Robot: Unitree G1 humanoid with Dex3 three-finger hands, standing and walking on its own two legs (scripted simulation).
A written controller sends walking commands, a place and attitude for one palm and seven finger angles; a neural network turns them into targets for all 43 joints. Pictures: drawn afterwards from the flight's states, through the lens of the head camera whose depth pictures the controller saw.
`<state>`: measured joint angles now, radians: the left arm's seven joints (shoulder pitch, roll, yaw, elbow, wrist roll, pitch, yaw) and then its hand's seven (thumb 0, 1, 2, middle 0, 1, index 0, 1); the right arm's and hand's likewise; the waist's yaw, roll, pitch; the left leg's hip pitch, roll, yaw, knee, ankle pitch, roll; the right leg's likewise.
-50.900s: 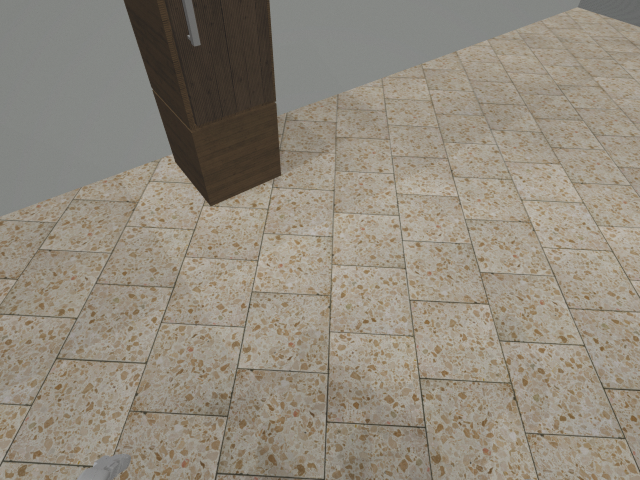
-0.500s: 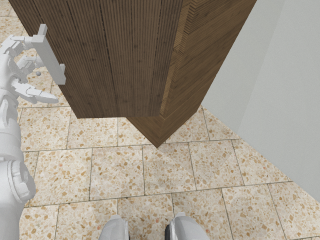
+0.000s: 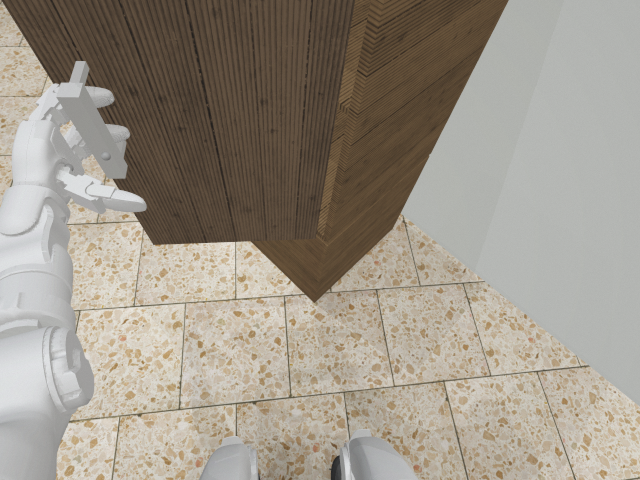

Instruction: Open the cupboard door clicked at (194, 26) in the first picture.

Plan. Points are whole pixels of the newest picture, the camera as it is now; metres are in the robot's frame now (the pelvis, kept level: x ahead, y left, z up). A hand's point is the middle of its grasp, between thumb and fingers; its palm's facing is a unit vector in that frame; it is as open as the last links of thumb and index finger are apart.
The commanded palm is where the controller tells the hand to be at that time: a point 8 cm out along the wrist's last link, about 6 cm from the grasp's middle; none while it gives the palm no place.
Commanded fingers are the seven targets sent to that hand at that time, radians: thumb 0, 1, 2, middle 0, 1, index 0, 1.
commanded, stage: slide the fingers in behind the handle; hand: left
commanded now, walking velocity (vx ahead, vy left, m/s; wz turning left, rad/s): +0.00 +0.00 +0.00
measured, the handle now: (100, 123) +0.54 +0.24 +0.08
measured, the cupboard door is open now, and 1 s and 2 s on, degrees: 49 49 78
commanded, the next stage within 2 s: close the thumb around the handle in 0.44 s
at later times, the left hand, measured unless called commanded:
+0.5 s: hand (106, 160) +0.48 +0.22 +0.08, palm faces +0.00 -1.00 +0.00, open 14.0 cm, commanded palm +0.46 +0.27 +0.08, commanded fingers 0.00 -0.50 0.30 -0.30 -1.20 -0.30 -1.20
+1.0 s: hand (104, 156) +0.49 +0.23 +0.08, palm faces +0.00 -1.00 +0.01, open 8.4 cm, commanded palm +0.46 +0.27 +0.08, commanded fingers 0.00 0.84 0.88 -0.40 -1.34 -0.40 -1.34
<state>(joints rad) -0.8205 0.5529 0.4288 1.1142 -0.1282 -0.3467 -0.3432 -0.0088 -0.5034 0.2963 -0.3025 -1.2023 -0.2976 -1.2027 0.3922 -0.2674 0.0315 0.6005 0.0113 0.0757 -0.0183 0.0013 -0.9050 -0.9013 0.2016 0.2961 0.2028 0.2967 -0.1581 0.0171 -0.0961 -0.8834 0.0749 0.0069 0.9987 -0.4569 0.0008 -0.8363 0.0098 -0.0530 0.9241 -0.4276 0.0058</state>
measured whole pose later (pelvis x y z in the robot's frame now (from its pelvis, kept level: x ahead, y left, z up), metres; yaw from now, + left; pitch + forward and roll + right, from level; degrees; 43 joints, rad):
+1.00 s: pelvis +0.00 +0.01 +0.00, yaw +0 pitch +20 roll -3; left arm -0.83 0.53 0.41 1.10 -0.14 -0.36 -0.34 0.00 0.31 0.65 -0.36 -1.29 -0.36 -1.29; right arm 0.40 -0.26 0.03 0.61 0.01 0.07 -0.01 0.00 -0.90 -0.90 0.20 0.30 0.20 0.30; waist -0.15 0.02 -0.10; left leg -0.90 0.07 0.01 1.01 -0.46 0.01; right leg -0.85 0.01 -0.05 0.93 -0.43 0.02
